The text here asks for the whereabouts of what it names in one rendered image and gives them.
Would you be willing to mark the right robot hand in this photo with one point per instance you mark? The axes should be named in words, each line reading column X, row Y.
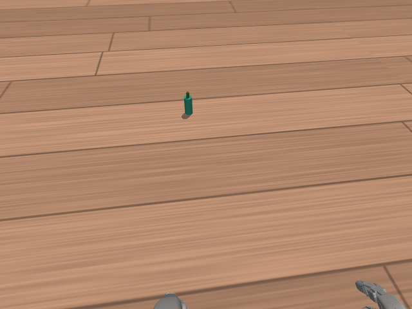
column 378, row 294

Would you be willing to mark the bottle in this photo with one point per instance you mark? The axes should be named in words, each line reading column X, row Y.
column 188, row 104

